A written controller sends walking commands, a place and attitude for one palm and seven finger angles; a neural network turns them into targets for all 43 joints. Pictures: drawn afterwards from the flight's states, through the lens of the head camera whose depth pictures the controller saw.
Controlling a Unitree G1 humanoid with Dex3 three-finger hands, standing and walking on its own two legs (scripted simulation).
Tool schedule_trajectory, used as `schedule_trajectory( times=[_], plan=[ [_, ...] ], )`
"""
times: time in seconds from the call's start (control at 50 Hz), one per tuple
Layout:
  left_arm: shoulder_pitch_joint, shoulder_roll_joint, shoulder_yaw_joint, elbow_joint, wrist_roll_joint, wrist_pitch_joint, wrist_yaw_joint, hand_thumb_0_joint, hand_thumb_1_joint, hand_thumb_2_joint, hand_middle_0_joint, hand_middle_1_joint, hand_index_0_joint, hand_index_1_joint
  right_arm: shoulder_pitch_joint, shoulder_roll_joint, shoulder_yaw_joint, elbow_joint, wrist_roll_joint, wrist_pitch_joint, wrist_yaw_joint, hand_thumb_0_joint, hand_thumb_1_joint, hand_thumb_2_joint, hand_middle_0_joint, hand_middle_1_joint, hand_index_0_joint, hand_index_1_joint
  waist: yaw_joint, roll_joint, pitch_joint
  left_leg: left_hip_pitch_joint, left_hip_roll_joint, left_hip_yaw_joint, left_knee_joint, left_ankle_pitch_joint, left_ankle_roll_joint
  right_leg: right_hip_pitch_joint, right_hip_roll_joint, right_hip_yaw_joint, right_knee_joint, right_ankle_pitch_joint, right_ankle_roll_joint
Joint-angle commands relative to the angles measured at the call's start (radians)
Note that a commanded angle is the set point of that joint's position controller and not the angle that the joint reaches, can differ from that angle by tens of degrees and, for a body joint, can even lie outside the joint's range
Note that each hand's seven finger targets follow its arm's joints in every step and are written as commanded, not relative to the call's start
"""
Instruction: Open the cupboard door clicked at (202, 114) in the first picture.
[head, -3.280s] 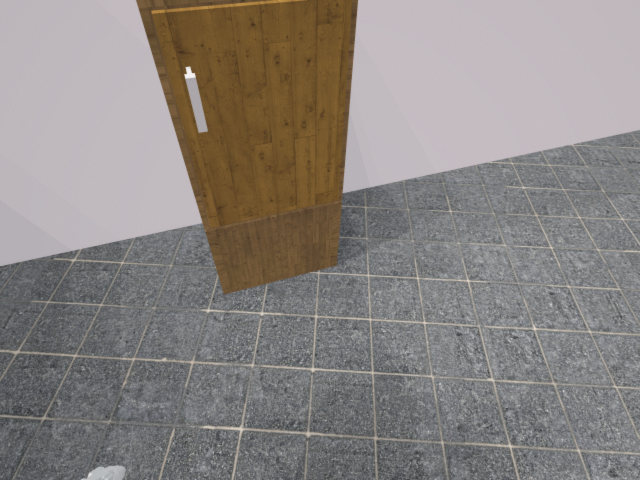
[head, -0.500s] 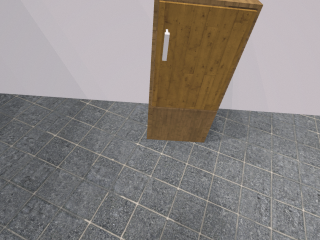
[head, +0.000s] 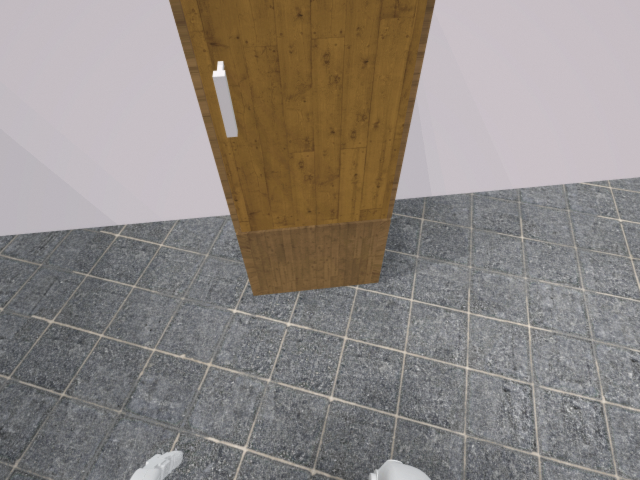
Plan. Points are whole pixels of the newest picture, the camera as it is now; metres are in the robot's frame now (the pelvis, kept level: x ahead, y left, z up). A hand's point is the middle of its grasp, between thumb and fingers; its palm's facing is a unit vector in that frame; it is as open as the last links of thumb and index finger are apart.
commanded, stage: take the last steps up to it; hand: left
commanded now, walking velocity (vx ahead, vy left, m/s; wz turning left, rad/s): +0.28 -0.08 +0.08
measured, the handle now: (226, 99) +0.75 +0.19 +0.06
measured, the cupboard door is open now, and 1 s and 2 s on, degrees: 0 0 0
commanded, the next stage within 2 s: come to a stop and stand still in 0.30 s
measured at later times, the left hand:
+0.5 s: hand out of the picture +0.14 +0.16 -0.16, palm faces +0.09 -0.99 -0.12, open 7.4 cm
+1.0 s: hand (238, 406) +0.24 +0.13 -0.13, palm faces +0.11 -0.95 -0.28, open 7.4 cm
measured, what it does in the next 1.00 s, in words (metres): walks ahead: left foot, then right foot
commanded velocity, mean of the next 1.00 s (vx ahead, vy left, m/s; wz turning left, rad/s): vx -0.02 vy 0.03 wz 0.02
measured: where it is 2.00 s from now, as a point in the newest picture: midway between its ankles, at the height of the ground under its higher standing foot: outside the picture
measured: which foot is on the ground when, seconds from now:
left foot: up 0.00-0.30, down 0.32-0.72, up 0.74-1.00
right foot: down 0.00-0.32, up 0.34-0.70, down 0.72-1.00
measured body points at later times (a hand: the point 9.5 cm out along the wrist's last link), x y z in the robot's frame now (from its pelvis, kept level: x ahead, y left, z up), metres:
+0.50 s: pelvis +0.17 -0.01 +0.03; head +0.18 +0.02 +0.48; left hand +0.13 +0.21 -0.15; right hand +0.23 -0.24 -0.11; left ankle +0.17 +0.07 -0.71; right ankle +0.16 -0.15 -0.65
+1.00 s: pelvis +0.17 -0.06 +0.02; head +0.20 -0.09 +0.47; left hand +0.24 +0.18 -0.11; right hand +0.25 -0.30 -0.14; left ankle +0.12 +0.08 -0.64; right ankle +0.25 -0.17 -0.71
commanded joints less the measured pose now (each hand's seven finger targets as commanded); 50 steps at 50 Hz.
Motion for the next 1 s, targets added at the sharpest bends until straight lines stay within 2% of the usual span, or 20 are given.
schedule_trajectory(
  times=[0.0,0.06,0.18,0.26,0.28,0.3,0.32,0.34,0.38,0.44,0.52,0.58,0.62,0.66,0.68,0.7,0.72,0.76,0.82,0.98],
  plan=[
    [0.135,0.101,0.011,0.007,0.004,0.006,0.030,0.000,0.900,0.900,-0.200,-0.300,-0.200,-0.300,-0.049,-0.055,-0.011,-0.130,-0.018,-0.028,0.002,0.000,-0.900,-0.900,0.200,0.300,0.200,0.300,0.040,-0.118,-0.062,-0.280,0.035,-0.017,0.151,0.147,0.022,0.159,-0.261,0.297,-0.483,-0.195,-0.098],
    [0.148,0.057,-0.007,0.017,0.007,-0.003,0.032,0.000,0.900,0.900,-0.200,-0.300,-0.200,-0.300,-0.029,-0.039,-0.006,-0.126,-0.022,-0.008,0.005,0.000,-0.900,-0.900,0.200,0.300,0.200,0.300,0.013,-0.145,-0.039,-0.223,0.021,0.023,-0.003,0.178,0.002,0.092,-0.208,0.172,-0.500,-0.050,-0.096],
    [0.207,0.095,-0.001,0.035,0.008,-0.004,0.027,0.000,0.900,0.900,-0.200,-0.300,-0.200,-0.300,-0.173,-0.041,0.004,-0.198,-0.015,-0.021,0.019,0.000,-0.900,-0.900,0.200,0.300,0.200,0.300,0.041,-0.104,-0.023,-0.173,-0.009,0.070,-0.363,0.172,0.000,0.183,-0.214,0.191,-0.489,-0.011,-0.143],
    [0.218,0.085,-0.003,0.049,-0.004,0.007,0.022,0.000,0.900,0.900,-0.200,-0.300,-0.200,-0.300,-0.109,-0.063,0.008,-0.168,-0.015,-0.042,0.011,0.000,-0.900,-0.900,0.200,0.300,0.200,0.300,0.000,-0.047,-0.026,0.087,-0.049,0.109,-0.616,0.288,0.005,0.123,-0.148,0.128,-0.344,-0.018,-0.086],
    [0.237,0.054,-0.009,0.046,-0.008,0.011,0.017,0.000,0.900,0.900,-0.200,-0.300,-0.200,-0.300,-0.054,-0.117,-0.001,-0.148,-0.019,-0.049,0.005,0.000,-0.900,-0.900,0.200,0.300,0.200,0.300,-0.019,0.085,-0.047,0.208,0.018,-0.005,-0.702,0.258,0.036,0.037,-0.081,0.085,-0.187,-0.038,-0.044],
    [0.244,0.009,-0.016,0.019,-0.009,0.015,0.008,0.000,0.900,0.900,-0.200,-0.300,-0.200,-0.300,0.026,-0.213,-0.025,-0.139,-0.027,-0.051,-0.003,0.000,-0.900,-0.900,0.200,0.300,0.200,0.300,-0.041,0.285,-0.048,0.291,0.229,-0.304,-0.843,0.199,0.132,-0.125,0.023,-0.008,0.069,-0.183,0.013],
    [0.188,0.043,-0.015,-0.011,0.004,0.019,0.009,0.000,0.900,0.900,-0.200,-0.300,-0.200,-0.300,0.063,-0.248,-0.031,-0.124,-0.025,-0.046,-0.016,0.000,-0.900,-0.900,0.200,0.300,0.200,0.300,-0.065,0.302,-0.031,0.268,0.328,-0.452,-0.941,0.225,0.196,-0.194,0.052,0.031,0.300,-0.343,0.026],
    [0.162,0.065,-0.007,-0.010,0.008,0.027,0.009,0.000,0.900,0.900,-0.200,-0.300,-0.200,-0.300,0.029,-0.227,-0.020,-0.129,-0.019,-0.044,-0.027,0.000,-0.900,-0.900,0.200,0.300,0.200,0.300,-0.046,0.194,0.000,0.205,0.333,-0.432,-0.942,0.285,0.211,-0.221,0.007,0.104,0.421,-0.301,0.025],
    [0.192,0.036,-0.005,0.019,0.008,0.026,0.001,0.000,0.900,0.900,-0.200,-0.300,-0.200,-0.300,-0.082,-0.158,0.003,-0.159,-0.013,-0.057,-0.029,0.000,-0.900,-0.900,0.200,0.300,0.200,0.300,0.014,0.070,0.009,0.145,0.252,-0.255,-0.930,0.426,0.185,-0.191,-0.044,0.135,0.445,-0.176,0.042],
    [0.283,-0.026,-0.020,0.072,-0.003,0.052,0.020,0.000,0.900,0.900,-0.200,-0.300,-0.200,-0.300,-0.162,-0.101,0.022,-0.159,-0.005,-0.070,-0.044,0.000,-0.900,-0.900,0.200,0.300,0.200,0.300,0.076,0.072,-0.085,0.127,0.150,-0.002,-0.841,1.009,0.139,-0.002,-0.043,0.132,0.264,-0.075,0.084],
    [0.261,-0.012,-0.029,0.064,-0.003,0.072,0.037,0.000,0.900,0.900,-0.200,-0.300,-0.200,-0.300,-0.182,-0.138,0.009,-0.140,0.003,-0.045,-0.044,0.000,-0.900,-0.900,0.200,0.300,0.200,0.300,0.060,0.107,-0.082,0.155,0.135,0.037,-0.801,1.077,0.133,0.081,-0.015,0.075,0.039,-0.039,0.086],
    [0.220,0.024,-0.011,0.028,0.001,0.084,0.039,0.000,0.900,0.900,-0.200,-0.300,-0.200,-0.300,-0.179,-0.170,-0.020,-0.138,-0.004,-0.012,-0.042,0.000,-0.900,-0.900,0.200,0.300,0.200,0.300,0.046,0.174,-0.051,0.172,0.148,0.024,-0.756,1.045,0.139,0.067,-0.003,0.055,0.016,-0.072,0.072],
    [0.227,0.038,0.002,0.015,0.000,0.081,0.040,0.000,0.900,0.900,-0.200,-0.300,-0.200,-0.300,-0.195,-0.181,-0.033,-0.142,-0.008,0.002,-0.038,0.000,-0.900,-0.900,0.200,0.300,0.200,0.300,0.063,0.174,-0.053,0.153,0.152,0.016,-0.708,0.978,0.123,0.101,-0.007,0.064,-0.035,-0.040,0.061],
    [0.267,0.062,0.010,0.019,0.002,0.070,0.040,0.000,0.900,0.900,-0.200,-0.300,-0.200,-0.300,-0.213,-0.167,-0.038,-0.156,-0.006,0.013,-0.031,0.000,-0.900,-0.900,0.200,0.300,0.200,0.300,0.090,0.106,-0.071,0.089,0.094,0.049,-0.613,0.734,0.067,0.203,-0.027,0.062,-0.179,0.204,0.062],
    [0.281,0.119,0.018,0.016,0.010,0.058,0.047,0.000,0.900,0.900,-0.200,-0.300,-0.200,-0.300,-0.179,-0.126,-0.036,-0.161,-0.001,0.016,-0.025,0.000,-0.900,-0.900,0.200,0.300,0.200,0.300,0.085,-0.072,-0.118,0.008,0.003,0.102,-0.471,0.460,0.016,0.291,-0.144,0.189,-0.220,0.556,0.031],
    [0.269,0.189,0.028,0.007,0.013,0.052,0.050,0.000,0.900,0.900,-0.200,-0.300,-0.200,-0.300,-0.134,-0.077,-0.029,-0.174,0.005,0.021,-0.017,0.000,-0.900,-0.900,0.200,0.300,0.200,0.300,0.071,-0.257,-0.130,-0.125,-0.120,0.121,-0.295,-0.005,-0.022,0.353,-0.334,0.350,-0.257,0.892,-0.074],
    [0.297,0.193,0.027,0.005,0.004,0.055,0.052,0.000,0.900,0.900,-0.200,-0.300,-0.200,-0.300,-0.152,-0.076,-0.031,-0.177,0.008,0.040,-0.026,0.000,-0.900,-0.900,0.200,0.300,0.200,0.300,0.108,-0.255,-0.186,-0.111,-0.130,0.006,-0.133,-0.147,-0.014,0.322,-0.392,0.368,-0.283,0.929,-0.143],
    [0.212,0.162,0.025,-0.013,0.004,0.059,0.061,0.000,0.900,0.900,-0.200,-0.300,-0.200,-0.300,-0.175,-0.095,-0.034,-0.178,0.003,0.051,-0.023,0.000,-0.900,-0.900,0.200,0.300,0.200,0.300,0.084,-0.264,-0.155,-0.195,-0.123,-0.069,0.063,-0.076,-0.020,0.293,-0.344,0.355,-0.288,0.781,-0.162],
    [0.160,0.146,0.025,-0.046,0.003,0.059,0.072,0.000,0.900,0.900,-0.200,-0.300,-0.200,-0.300,-0.204,-0.106,-0.032,-0.183,-0.005,0.059,-0.008,0.000,-0.900,-0.900,0.200,0.300,0.200,0.300,0.081,-0.179,-0.151,-0.241,-0.109,-0.081,0.103,0.053,-0.040,0.288,-0.301,0.276,-0.296,0.622,-0.133],
    [0.134,0.191,0.035,-0.081,0.016,0.067,0.055,0.000,0.900,0.900,-0.200,-0.300,-0.200,-0.300,-0.219,-0.113,-0.021,-0.215,-0.010,0.057,0.017,0.000,-0.900,-0.900,0.200,0.300,0.200,0.300,0.092,-0.220,-0.100,-0.134,-0.106,-0.010,-0.221,0.086,-0.040,0.192,-0.258,0.293,-0.456,-0.077,-0.091]
  ],
)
